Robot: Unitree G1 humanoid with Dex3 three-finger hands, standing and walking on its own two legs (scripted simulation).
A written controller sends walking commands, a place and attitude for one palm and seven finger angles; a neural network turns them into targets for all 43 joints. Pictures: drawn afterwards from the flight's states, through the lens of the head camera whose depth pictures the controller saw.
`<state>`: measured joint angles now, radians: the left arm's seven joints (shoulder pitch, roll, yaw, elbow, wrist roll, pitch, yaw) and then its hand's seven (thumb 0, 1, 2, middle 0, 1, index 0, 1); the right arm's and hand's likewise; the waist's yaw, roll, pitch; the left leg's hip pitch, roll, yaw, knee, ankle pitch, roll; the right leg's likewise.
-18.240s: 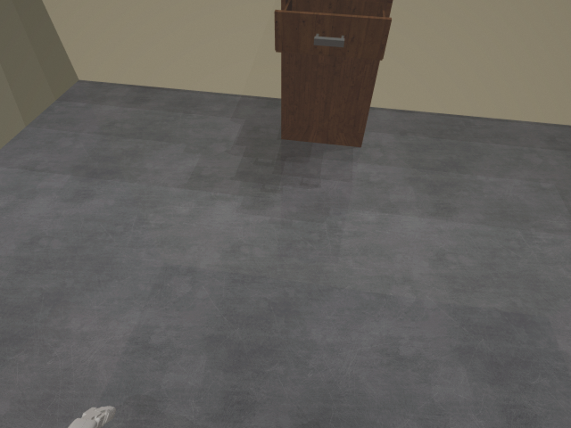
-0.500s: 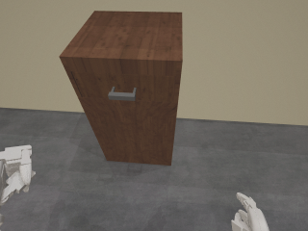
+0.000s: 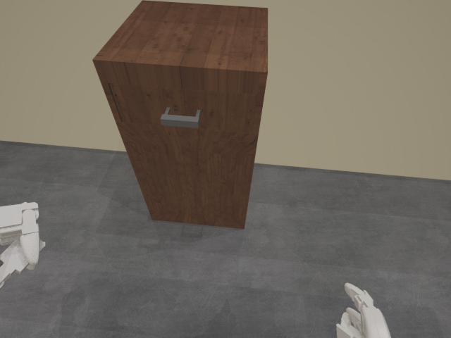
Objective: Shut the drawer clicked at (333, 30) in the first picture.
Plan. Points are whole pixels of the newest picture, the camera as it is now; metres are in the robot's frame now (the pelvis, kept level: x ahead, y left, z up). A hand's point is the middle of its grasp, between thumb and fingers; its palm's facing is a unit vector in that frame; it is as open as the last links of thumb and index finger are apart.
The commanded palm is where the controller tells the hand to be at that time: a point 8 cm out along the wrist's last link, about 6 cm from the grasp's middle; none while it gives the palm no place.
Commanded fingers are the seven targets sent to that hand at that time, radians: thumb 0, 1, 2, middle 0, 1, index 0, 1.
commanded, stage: step back with the hand held close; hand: left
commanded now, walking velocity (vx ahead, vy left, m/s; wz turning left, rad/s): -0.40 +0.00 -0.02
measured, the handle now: (181, 116) +0.70 +0.17 -0.05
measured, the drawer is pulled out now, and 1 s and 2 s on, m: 0.00 0.00 0.00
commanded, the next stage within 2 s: stop stepping back and stand still in 0.62 s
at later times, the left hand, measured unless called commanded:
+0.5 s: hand out of the picture +0.12 +0.24 +0.18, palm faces +0.42 -0.73 -0.53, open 3.2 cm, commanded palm +0.04 +0.27 +0.18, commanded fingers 0.00 0.90 0.90 -1.40 -1.60 -1.40 -1.60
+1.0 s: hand out of the picture +0.01 +0.22 +0.18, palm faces +0.36 -0.83 -0.43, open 3.2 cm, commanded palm -0.04 +0.26 +0.18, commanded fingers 0.00 0.90 0.90 -1.40 -1.60 -1.40 -1.60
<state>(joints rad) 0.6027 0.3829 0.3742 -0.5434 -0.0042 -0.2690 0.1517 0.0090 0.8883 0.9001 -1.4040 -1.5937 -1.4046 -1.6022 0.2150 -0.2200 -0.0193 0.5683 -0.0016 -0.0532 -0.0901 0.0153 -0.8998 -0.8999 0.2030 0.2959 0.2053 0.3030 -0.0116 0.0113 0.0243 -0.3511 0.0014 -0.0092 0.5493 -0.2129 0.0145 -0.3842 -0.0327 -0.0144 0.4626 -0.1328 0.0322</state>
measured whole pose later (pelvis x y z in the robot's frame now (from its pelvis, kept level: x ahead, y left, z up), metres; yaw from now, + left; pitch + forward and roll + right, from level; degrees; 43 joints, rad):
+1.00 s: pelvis -0.18 -0.02 +0.00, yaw -1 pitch +0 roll -1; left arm 0.61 0.40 0.36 -0.62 -0.03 -0.20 0.14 0.01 0.89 0.90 -1.41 -1.59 -1.41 -1.60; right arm 0.19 -0.18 0.02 0.60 -0.02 -0.10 -0.06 0.01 -0.90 -0.90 0.21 0.30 0.21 0.30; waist 0.02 -0.02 -0.02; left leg -0.48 0.03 0.04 0.68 -0.28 -0.01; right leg -0.24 0.04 0.00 0.51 -0.27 -0.04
